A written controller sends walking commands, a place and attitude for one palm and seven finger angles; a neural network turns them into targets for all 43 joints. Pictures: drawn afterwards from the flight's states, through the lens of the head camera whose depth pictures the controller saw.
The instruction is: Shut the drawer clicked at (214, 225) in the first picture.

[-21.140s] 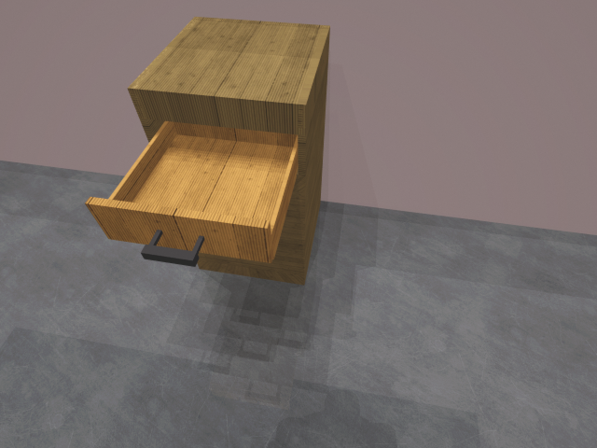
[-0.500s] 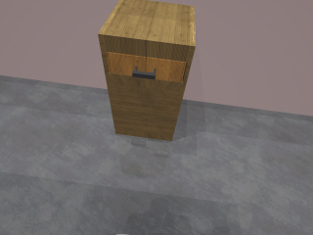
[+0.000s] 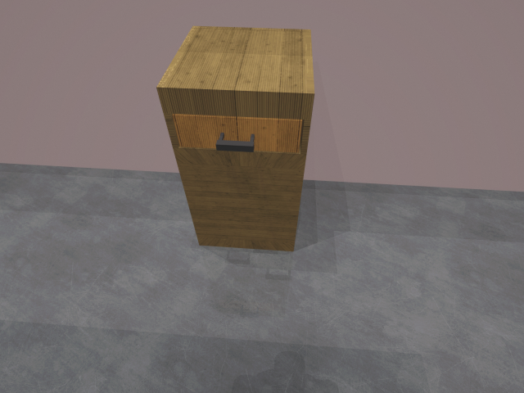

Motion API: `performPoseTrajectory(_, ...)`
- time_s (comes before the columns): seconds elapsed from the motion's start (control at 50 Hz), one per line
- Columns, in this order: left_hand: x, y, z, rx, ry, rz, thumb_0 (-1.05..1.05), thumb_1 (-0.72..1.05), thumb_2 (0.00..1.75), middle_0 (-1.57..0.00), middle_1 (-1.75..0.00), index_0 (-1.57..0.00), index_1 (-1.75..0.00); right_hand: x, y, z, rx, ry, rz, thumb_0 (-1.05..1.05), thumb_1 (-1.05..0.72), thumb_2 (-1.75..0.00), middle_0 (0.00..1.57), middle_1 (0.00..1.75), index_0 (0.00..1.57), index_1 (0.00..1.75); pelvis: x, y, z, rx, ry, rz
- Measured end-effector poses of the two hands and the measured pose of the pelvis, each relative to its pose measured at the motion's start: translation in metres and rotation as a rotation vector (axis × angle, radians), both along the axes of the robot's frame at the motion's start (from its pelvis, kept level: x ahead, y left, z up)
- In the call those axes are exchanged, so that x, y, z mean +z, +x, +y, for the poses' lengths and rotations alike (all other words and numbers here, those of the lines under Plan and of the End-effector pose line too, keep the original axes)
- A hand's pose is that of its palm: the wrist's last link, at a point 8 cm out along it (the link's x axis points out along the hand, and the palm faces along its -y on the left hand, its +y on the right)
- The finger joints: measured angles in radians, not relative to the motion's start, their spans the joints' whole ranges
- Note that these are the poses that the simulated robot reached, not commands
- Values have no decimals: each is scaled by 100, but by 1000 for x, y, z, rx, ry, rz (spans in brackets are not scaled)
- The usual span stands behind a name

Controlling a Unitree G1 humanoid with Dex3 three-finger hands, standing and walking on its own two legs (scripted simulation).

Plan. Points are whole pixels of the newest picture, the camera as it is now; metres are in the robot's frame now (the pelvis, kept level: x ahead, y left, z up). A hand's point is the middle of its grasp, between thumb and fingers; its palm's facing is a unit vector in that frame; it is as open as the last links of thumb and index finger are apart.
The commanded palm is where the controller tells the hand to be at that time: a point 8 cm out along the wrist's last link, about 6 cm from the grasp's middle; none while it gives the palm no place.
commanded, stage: let the arm hang, fingers relaxed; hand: left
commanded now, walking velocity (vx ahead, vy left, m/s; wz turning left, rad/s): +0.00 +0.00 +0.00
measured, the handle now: (236, 141) +0.81 +0.13 -0.13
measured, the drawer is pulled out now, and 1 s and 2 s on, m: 0.00 0.00 0.00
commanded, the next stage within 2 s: look to check the result in 0.22 s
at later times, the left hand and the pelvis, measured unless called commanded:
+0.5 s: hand out of the picture -0.01 +0.14 -0.18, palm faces +0.06 -0.98 -0.17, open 7.3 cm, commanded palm none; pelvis +0.01 -0.01 +0.00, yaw +0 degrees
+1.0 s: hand out of the picture +0.01 +0.13 -0.17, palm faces +0.07 -0.98 -0.18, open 7.3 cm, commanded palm none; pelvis +0.02 -0.03 +0.00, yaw +0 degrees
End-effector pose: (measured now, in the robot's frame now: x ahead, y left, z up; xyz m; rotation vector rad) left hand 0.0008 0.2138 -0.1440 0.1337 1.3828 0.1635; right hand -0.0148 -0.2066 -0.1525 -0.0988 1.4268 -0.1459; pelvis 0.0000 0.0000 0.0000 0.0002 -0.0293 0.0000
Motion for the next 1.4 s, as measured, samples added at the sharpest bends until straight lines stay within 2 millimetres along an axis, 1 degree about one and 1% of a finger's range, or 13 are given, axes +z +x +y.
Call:
performPoseTrajectory(0.06, -1, 3, -2, 1, -2, 1, 1, 94, 90, -21, -32, -21, -32, 1, -1, -1, -9, 0, 2, 0, -91, -90, 20, 30, 20, 30, 0, 2, -3, -1, 1, 0)
performPoseTrajectory(0.14, -1, 2, -5, 8, -7, 6, 1, 93, 90, -20, -31, -20, -31, 1, -4, -1, -14, 1, 15, 0, -91, -90, 20, 30, 20, 29, 0, 4, -5, 0, 0, 0)
performPoseTrajectory(0.32, -1, -12, -16, 27, -20, 55, 0, 92, 90, -20, -30, -20, -30, 1, -5, -6, -20, 1, 39, 0, -91, -90, 20, 30, 20, 29, 0, 9, -9, -2, 1, 3)
performPoseTrajectory(0.5, -2, -20, -26, 42, -29, 83, 0, 91, 90, -20, -30, -20, -30, 1, 3, -10, -17, -1, 34, 0, -91, -90, 20, 30, 20, 29, 0, 14, -14, -2, 2, 2)
performPoseTrajectory(0.66, -1, -16, -31, 46, -28, 77, 0, 91, 90, -20, -30, -20, -30, 0, 11, -13, -12, 1, 22, 0, -91, -90, 20, 30, 20, 29, 0, 17, -18, -1, 5, 2)
performPoseTrajectory(0.98, -1, -1, -33, 44, -14, 42, 0, 91, 90, -20, -30, -20, -30, -1, 16, -22, -16, -2, 18, 0, -91, -90, 20, 30, 20, 29, 0, 23, -25, 1, 6, -3)
performPoseTrajectory(1.4, 0, -4, -33, 43, -10, 60, 0, 91, 90, -20, -30, -20, -30, 0, 13, -26, -17, -7, 33, 0, -91, -90, 20, 30, 20, 29, 0, 24, -27, -1, 7, -3)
